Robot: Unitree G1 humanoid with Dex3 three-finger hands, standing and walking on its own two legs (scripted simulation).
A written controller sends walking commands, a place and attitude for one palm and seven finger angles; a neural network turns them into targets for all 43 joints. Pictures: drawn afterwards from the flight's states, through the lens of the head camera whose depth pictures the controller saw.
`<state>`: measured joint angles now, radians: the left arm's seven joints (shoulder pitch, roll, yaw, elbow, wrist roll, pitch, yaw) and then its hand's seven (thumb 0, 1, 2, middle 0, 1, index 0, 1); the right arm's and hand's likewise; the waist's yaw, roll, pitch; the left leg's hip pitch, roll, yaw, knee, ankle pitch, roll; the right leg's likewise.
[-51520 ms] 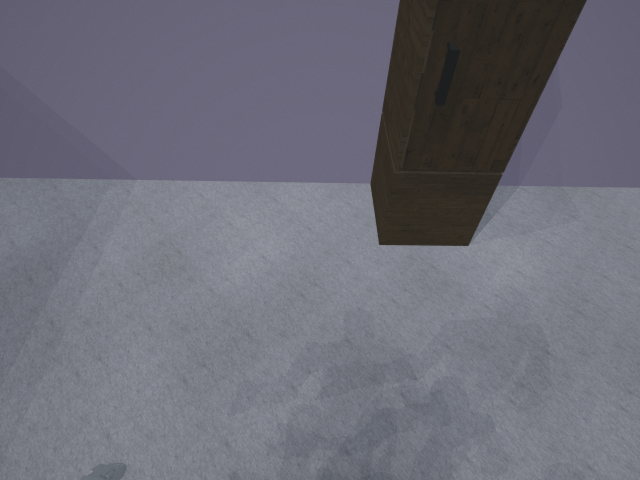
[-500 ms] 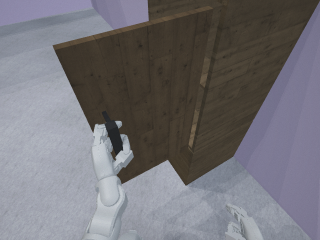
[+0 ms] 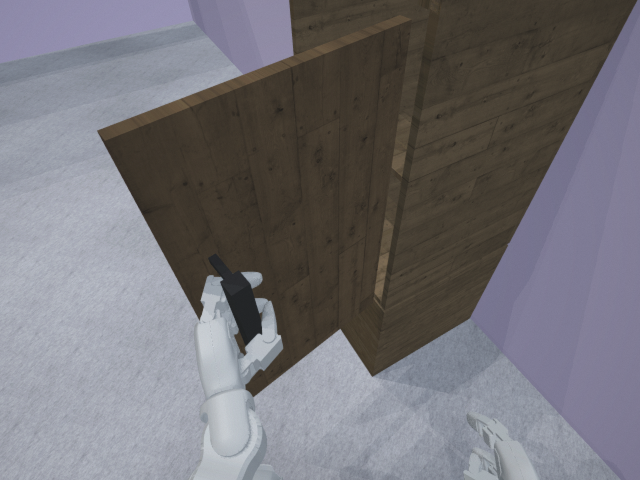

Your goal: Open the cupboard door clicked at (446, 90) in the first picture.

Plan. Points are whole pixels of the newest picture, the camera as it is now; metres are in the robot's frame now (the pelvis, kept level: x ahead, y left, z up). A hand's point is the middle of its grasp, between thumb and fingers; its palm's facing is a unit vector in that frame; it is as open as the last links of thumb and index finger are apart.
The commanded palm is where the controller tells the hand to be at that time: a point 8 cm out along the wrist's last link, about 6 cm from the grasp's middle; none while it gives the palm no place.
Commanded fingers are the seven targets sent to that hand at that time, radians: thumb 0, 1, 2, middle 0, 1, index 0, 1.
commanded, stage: open thumb and fingers to let go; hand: left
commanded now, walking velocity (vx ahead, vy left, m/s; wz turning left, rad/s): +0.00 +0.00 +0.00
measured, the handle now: (238, 306) +0.32 +0.12 +0.06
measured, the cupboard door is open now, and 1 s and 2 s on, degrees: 100 100 100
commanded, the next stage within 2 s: slide the hand sideways off the handle in 0.68 s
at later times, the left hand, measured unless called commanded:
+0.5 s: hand (265, 334) +0.28 +0.08 +0.07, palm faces +0.30 -0.95 +0.00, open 14.0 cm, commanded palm +0.23 +0.12 +0.06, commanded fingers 0.00 -0.50 0.30 -0.21 -0.65 -0.21 -0.65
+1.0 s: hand (254, 359) +0.25 +0.09 +0.06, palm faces -0.14 -0.99 -0.04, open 16.4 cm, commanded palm +0.23 +0.12 +0.06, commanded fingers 0.00 -0.50 0.30 -0.15 -0.30 -0.15 -0.30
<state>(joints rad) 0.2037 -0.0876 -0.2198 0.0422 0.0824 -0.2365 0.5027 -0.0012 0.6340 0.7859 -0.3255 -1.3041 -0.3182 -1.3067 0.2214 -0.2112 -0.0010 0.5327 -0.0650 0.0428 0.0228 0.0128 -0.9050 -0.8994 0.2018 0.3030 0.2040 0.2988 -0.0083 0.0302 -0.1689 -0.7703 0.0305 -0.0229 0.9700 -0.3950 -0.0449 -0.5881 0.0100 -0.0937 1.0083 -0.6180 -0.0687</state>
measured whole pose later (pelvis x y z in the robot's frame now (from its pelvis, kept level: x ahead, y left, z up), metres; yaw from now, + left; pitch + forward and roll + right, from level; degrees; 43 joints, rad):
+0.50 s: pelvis -0.01 +0.01 +0.00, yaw -1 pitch +11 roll +0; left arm 0.13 -0.09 -0.23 0.09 0.08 -0.23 0.53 -0.01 -0.43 0.33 -0.28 -1.05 -0.28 -1.05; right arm 0.21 -0.19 0.01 0.54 -0.06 0.05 0.02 0.01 -0.90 -0.90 0.20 0.30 0.21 0.30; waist -0.01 0.04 -0.16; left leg -0.80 0.03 -0.02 0.99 -0.39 -0.03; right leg -0.61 0.01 -0.09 1.02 -0.60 -0.05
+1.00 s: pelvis -0.03 +0.03 -0.01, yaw +0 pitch +10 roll -1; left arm 0.06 0.09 -0.22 0.14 -0.07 -0.30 0.07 -0.02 -0.50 0.30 -0.22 -0.38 -0.11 -0.39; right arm 0.23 -0.22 0.02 0.51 0.00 0.02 0.01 0.01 -0.90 -0.90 0.20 0.30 0.21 0.30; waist -0.01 0.07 -0.12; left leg -0.82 0.02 -0.03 1.02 -0.37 -0.01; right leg -0.62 0.00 -0.10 1.04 -0.58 -0.03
